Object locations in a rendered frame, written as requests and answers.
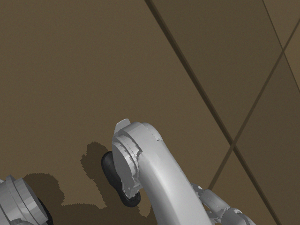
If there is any left robot foot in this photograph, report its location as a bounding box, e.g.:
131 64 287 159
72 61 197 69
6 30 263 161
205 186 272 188
38 198 54 225

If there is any right robot arm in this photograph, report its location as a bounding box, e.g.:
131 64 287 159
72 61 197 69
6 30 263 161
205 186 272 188
221 208 256 225

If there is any right robot hand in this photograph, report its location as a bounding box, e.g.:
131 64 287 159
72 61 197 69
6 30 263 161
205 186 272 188
190 182 231 225

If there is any right robot foot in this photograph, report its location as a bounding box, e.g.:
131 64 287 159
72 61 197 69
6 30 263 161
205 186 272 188
101 151 141 207

